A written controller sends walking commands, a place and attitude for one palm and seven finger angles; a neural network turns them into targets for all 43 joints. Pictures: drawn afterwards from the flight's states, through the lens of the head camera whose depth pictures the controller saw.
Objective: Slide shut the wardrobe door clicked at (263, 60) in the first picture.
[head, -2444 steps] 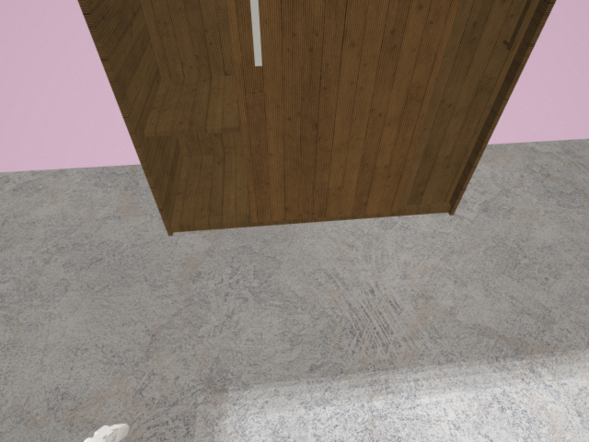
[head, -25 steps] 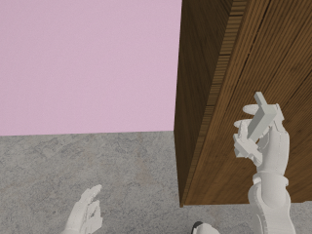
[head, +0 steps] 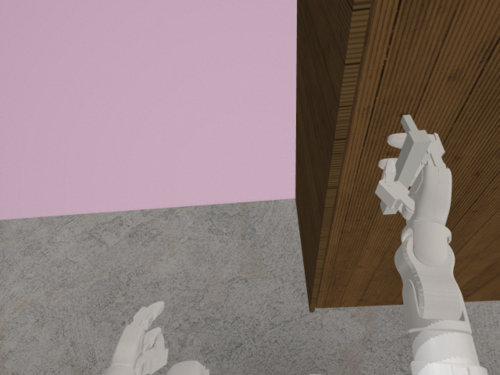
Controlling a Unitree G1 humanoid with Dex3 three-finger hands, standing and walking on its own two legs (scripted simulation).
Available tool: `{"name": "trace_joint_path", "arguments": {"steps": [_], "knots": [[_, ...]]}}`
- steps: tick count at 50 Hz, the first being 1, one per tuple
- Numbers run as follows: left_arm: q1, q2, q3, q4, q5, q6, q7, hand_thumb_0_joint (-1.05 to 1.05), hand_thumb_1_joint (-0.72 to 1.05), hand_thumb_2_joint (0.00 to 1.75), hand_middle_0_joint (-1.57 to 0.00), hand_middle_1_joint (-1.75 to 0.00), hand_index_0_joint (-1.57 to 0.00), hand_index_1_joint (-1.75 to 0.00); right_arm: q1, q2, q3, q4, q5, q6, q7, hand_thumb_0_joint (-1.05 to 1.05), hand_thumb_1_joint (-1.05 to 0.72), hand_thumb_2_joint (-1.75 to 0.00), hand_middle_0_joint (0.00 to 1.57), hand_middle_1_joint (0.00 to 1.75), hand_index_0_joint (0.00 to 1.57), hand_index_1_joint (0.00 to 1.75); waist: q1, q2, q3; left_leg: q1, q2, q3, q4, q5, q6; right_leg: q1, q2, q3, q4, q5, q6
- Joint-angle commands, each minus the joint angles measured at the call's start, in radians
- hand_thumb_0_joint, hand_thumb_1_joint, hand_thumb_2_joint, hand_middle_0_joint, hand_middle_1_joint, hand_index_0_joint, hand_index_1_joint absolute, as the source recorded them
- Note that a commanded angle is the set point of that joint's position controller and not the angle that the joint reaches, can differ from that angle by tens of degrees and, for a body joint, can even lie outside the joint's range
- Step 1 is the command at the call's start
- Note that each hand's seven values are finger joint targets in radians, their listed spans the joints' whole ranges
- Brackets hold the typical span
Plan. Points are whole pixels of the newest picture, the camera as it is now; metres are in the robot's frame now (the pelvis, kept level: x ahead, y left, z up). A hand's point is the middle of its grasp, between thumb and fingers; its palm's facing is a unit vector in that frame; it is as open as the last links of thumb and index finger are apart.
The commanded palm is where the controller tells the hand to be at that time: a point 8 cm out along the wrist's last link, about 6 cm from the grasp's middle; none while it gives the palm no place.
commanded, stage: step sideways, sliding the door along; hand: right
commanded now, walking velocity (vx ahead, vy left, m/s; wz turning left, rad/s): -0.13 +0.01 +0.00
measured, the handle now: (397, 168) +0.39 -0.26 +0.09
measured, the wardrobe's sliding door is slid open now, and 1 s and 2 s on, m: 0.00 0.00 0.00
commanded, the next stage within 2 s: stop walking and hold the door there in 1.06 s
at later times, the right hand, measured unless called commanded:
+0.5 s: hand (381, 185) +0.35 -0.21 +0.11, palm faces +0.43 +0.90 -0.05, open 6.4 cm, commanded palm +0.31 -0.15 +0.09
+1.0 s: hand (382, 187) +0.34 -0.21 +0.11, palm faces +0.36 +0.93 -0.04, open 6.4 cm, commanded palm +0.31 -0.12 +0.09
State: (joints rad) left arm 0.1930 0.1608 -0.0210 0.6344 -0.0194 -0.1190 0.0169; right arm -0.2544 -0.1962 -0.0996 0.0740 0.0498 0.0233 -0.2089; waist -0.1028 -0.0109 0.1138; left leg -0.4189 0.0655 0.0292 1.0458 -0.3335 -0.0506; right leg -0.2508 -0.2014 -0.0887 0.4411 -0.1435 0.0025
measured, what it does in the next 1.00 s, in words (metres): steps on the spot: left foot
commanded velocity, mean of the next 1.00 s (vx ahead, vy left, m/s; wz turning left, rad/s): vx -0.14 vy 0.00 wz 0.00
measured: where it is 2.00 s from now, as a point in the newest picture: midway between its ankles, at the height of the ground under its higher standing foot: outside the picture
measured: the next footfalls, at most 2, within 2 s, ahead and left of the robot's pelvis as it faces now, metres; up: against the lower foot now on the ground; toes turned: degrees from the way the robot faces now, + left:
left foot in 0.18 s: +0.01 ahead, +0.16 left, +0.00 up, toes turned +6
left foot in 1.40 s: +0.00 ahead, +0.12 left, +0.00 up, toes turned +6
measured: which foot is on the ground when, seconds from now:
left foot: up 0.00-0.16, down 0.18-0.40, up 0.42-1.00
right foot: down 0.00-1.00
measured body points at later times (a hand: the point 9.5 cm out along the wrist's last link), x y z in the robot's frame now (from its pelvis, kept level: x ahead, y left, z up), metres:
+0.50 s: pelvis +0.01 -0.01 -0.02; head +0.06 -0.02 +0.43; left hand +0.21 +0.20 -0.12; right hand +0.32 -0.26 +0.11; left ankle -0.04 +0.16 -0.70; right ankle +0.06 -0.11 -0.75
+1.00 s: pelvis +0.01 -0.04 -0.02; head +0.06 -0.04 +0.42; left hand +0.25 +0.11 -0.12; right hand +0.32 -0.26 +0.11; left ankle -0.03 +0.11 -0.73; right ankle +0.06 -0.11 -0.75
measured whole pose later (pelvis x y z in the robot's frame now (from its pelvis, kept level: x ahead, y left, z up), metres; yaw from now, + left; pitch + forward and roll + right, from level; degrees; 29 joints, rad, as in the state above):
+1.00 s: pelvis +0.01 -0.04 -0.02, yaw -4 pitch +0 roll +1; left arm 0.13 0.22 -0.03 0.60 -0.04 -0.16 -0.04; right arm -0.29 -0.05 0.09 0.07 0.05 0.00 -0.27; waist -0.19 -0.06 0.11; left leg -0.27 0.03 -0.03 0.73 -0.39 0.03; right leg -0.35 0.04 -0.10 0.54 -0.20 -0.09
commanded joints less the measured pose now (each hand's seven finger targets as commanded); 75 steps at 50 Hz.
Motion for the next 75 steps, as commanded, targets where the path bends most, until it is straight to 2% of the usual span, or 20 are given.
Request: {"name": "trace_joint_path", "arguments": {"steps": [1, 7, 10, 14, 16, 19, 21, 25, 31, 51, 52, 58, 59, 60, 61, 62, 67, 69, 72, 75], "knots": [[-0.091, 0.161, 0.045, -0.133, -0.005, -0.07, 0.032, 0.0, 0.9, 0.9, -0.2, -0.3, -0.2, -0.3, -0.466, 0.163, 0.384, -0.32, -0.017, -0.116, 0.098, 0.0, -0.9, -0.9, 0.45, 1.4, 0.45, 1.4, 0.151, -0.331, -0.327, 0.026, -0.057, 0.108, -0.194, -0.09, 0.002, 0.248, -0.101, 0.051, -0.227, -0.234, -0.055], [-0.073, 0.149, 0.028, -0.131, -0.011, -0.092, 0.023, 0.0, 0.9, 0.9, -0.2, -0.3, -0.2, -0.3, -0.466, 0.129, 0.382, -0.355, -0.025, -0.136, 0.089, 0.0, -0.9, -0.9, 0.45, 1.4, 0.45, 1.4, 0.132, -0.221, -0.395, 0.18, -0.038, 0.057, -0.675, 0.151, 0.03, 0.329, -0.069, 0.028, 0.014, 0.191, -0.03], [-0.097, 0.115, 0.015, -0.124, -0.002, -0.073, 0.037, 0.0, 0.9, 0.9, -0.2, -0.3, -0.2, -0.3, -0.413, 0.072, 0.352, -0.348, -0.045, -0.149, 0.081, 0.0, -0.9, -0.9, 0.45, 1.4, 0.45, 1.4, 0.135, 0.051, -0.415, 0.257, 0.188, -0.17, -0.644, 0.763, 0.09, 0.128, 0.039, -0.001, 0.19, 0.04, 0.025], [-0.119, 0.144, 0.034, -0.127, -0.02, -0.047, 0.064, 0.0, 0.9, 0.9, -0.2, -0.3, -0.2, -0.3, -0.341, 0.095, 0.343, -0.312, -0.041, -0.154, 0.07, 0.0, -0.9, -0.9, 0.45, 1.4, 0.45, 1.4, 0.095, 0.316, -0.391, 0.377, 0.181, -0.14, -0.539, 1.048, 0.063, 0.002, 0.1, 0.046, 0.236, -0.07, -0.008], [-0.133, 0.147, 0.038, -0.121, -0.019, -0.04, 0.075, 0.0, 0.9, 0.9, -0.2, -0.3, -0.2, -0.3, -0.331, 0.134, 0.382, -0.324, -0.037, -0.162, 0.068, 0.0, -0.9, -0.9, 0.45, 1.4, 0.45, 1.4, 0.102, 0.248, -0.383, 0.321, 0.154, -0.091, -0.504, 0.926, 0.056, 0.082, 0.07, 0.056, 0.158, 0.082, -0.026], [-0.104, 0.184, 0.045, -0.13, -0.005, -0.044, 0.053, 0.0, 0.9, 0.9, -0.2, -0.3, -0.2, -0.3, -0.318, 0.245, 0.479, -0.412, -0.039, -0.18, 0.082, 0.0, -0.9, -0.9, 0.45, 1.4, 0.45, 1.4, 0.118, -0.176, -0.463, 0.104, 0.022, -0.014, -0.334, 0.191, 0.016, 0.331, -0.135, 0.2, 0.079, 0.721, -0.112], [-0.1, 0.183, 0.046, -0.142, -0.001, -0.048, 0.028, 0.0, 0.9, 0.9, -0.2, -0.3, -0.2, -0.3, -0.354, 0.269, 0.524, -0.439, -0.042, -0.197, 0.092, 0.0, -0.9, -0.9, 0.45, 1.4, 0.45, 1.4, 0.125, -0.264, -0.446, 0.018, -0.014, -0.053, -0.12, -0.247, 0.039, 0.315, -0.177, 0.272, -0.004, 0.608, -0.146], [-0.089, 0.166, 0.051, -0.148, -0.019, -0.07, 0.013, 0.0, 0.9, 0.9, -0.2, -0.3, -0.2, -0.3, -0.385, 0.326, 0.584, -0.429, -0.031, -0.183, 0.104, 0.0, -0.9, -0.9, 0.45, 1.4, 0.45, 1.4, 0.142, -0.085, -0.416, 0.006, -0.024, -0.042, -0.044, -0.154, 0.043, 0.306, -0.138, 0.172, -0.059, 0.298, -0.139], [-0.097, 0.159, 0.034, -0.158, -0.009, -0.082, -0.003, 0.0, 0.9, 0.9, -0.2, -0.3, -0.2, -0.3, -0.484, 0.368, 0.647, -0.422, -0.036, -0.166, 0.107, 0.0, -0.9, -0.9, 0.45, 1.4, 0.45, 1.4, 0.141, -0.186, -0.409, 0.044, -0.023, -0.024, -0.109, -0.124, 0.049, 0.257, -0.095, 0.133, -0.119, 0.114, -0.112], [-0.09, 0.165, 0.025, -0.188, -0.023, -0.085, -0.061, 0.0, 0.9, 0.9, -0.2, -0.3, -0.2, -0.3, -0.537, 0.506, 0.803, -0.414, -0.03, -0.19, 0.145, 0.0, -0.9, -0.9, 0.45, 1.4, 0.45, 1.4, 0.138, -0.053, -0.519, 0.05, -0.021, -0.083, -0.289, -0.101, 0.083, 0.35, -0.109, 0.22, 0.007, 0.438, -0.117], [-0.062, 0.179, 0.048, -0.132, -0.009, -0.065, -0.036, 0.0, 0.9, 0.9, -0.2, -0.3, -0.2, -0.3, -0.465, 0.172, 0.461, -0.338, -0.033, -0.199, 0.12, 0.0, -0.9, -0.9, 0.45, 1.4, 0.45, 1.4, 0.141, -0.04, -0.518, 0.022, -0.03, -0.085, -0.248, -0.087, 0.069, 0.388, -0.132, 0.218, -0.03, 0.448, -0.113], [-0.076, 0.184, 0.044, -0.163, -0.002, -0.032, -0.034, 0.0, 0.9, 0.9, -0.2, -0.3, -0.2, -0.3, -0.426, 0.258, 0.509, -0.374, -0.012, -0.184, 0.141, 0.0, -0.9, -0.9, 0.45, 1.4, 0.45, 1.4, 0.13, -0.047, -0.51, 0.007, -0.05, -0.087, -0.151, -0.158, 0.062, 0.392, -0.201, 0.261, -0.081, 0.449, -0.113], [-0.02, 0.228, 0.077, -0.1, 0.0, 0.003, 0.008, 0.0, 0.9, 0.9, -0.2, -0.3, -0.2, -0.3, -0.213, -0.447, -0.254, -0.131, -0.022, -0.196, 0.069, 0.0, -0.9, -0.9, 0.45, 1.4, 0.45, 1.4, 0.108, -0.077, -0.491, -0.05, -0.048, -0.085, -0.13, -0.123, 0.034, 0.404, -0.205, 0.245, -0.111, 0.453, -0.108], [-0.025, 0.195, 0.06, -0.14, 0.019, 0.031, 0.006, 0.0, 0.9, 0.9, -0.2, -0.3, -0.2, -0.3, -0.154, -0.201, -0.029, -0.197, -0.007, -0.179, 0.094, 0.0, -0.9, -0.9, 0.45, 1.4, 0.45, 1.4, 0.094, -0.075, -0.482, -0.032, -0.055, -0.064, -0.168, -0.143, 0.036, 0.386, -0.19, 0.274, -0.076, 0.482, -0.105], [-0.038, 0.204, 0.058, -0.143, 0.01, 0.039, 0.006, 0.0, 0.9, 0.9, -0.2, -0.3, -0.2, -0.3, -0.162, -0.23, -0.059, -0.164, -0.011, -0.163, 0.093, 0.0, -0.9, -0.9, 0.45, 1.4, 0.45, 1.4, 0.106, -0.089, -0.466, 0.0, -0.054, -0.057, -0.197, -0.139, 0.038, 0.342, -0.171, 0.243, -0.102, 0.4, -0.097], [-0.087, 0.177, 0.045, -0.172, 0.007, 0.033, 0.002, 0.0, 0.9, 0.9, -0.2, -0.3, -0.2, -0.3, -0.2, -0.077, 0.095, -0.272, 0.0, -0.166, 0.117, 0.0, -0.9, -0.9, 0.45, 1.4, 0.45, 1.4, 0.108, -0.169, -0.442, 0.031, -0.063, -0.031, -0.259, -0.134, 0.038, 0.318, -0.16, 0.207, -0.131, 0.307, -0.089], [-0.07, 0.198, 0.039, -0.17, 0.0, 0.024, 0.031, 0.0, 0.9, 0.9, -0.2, -0.3, -0.2, -0.3, -0.125, -0.184, -0.004, -0.149, -0.002, -0.15, 0.095, 0.0, -0.9, -0.9, 0.45, 1.4, 0.45, 1.4, 0.105, -0.133, -0.373, 0.282, -0.076, 0.039, -0.578, 0.017, 0.067, 0.108, -0.071, 0.085, -0.194, -0.125, -0.032], [-0.064, 0.201, 0.043, -0.156, 0.0, 0.026, 0.043, 0.0, 0.9, 0.9, -0.2, -0.3, -0.2, -0.3, -0.13, -0.237, -0.05, -0.092, -0.007, -0.155, 0.087, 0.0, -0.9, -0.9, 0.45, 1.4, 0.45, 1.4, 0.118, -0.087, -0.335, 0.283, -0.007, -0.043, -0.674, 0.006, 0.103, 0.039, -0.001, 0.026, -0.119, -0.262, 0.002], [-0.072, 0.186, 0.035, -0.135, 0.015, 0.038, 0.054, 0.0, 0.9, 0.9, -0.2, -0.3, -0.2, -0.3, -0.132, -0.321, -0.118, -0.031, -0.004, -0.161, 0.073, 0.0, -0.9, -0.9, 0.45, 1.4, 0.45, 1.4, 0.125, 0.046, -0.257, 0.075, 0.215, -0.275, -0.813, -0.042, 0.191, 0.043, 0.102, 0.001, 0.113, -0.196, 0.043], [-0.056, 0.202, 0.036, -0.104, -0.007, 0.023, 0.073, 0.0, 0.9, 0.9, -0.2, -0.3, -0.2, -0.3, -0.142, -0.31, -0.122, 0.039, -0.003, -0.163, 0.065, 0.0, -0.9, -0.9, 0.45, 1.4, 0.45, 1.4, 0.125, 0.139, -0.27, 0.125, 0.138, -0.18, -0.723, 0.248, 0.133, 0.041, 0.108, 0.037, 0.097, -0.075, 0.005]]}}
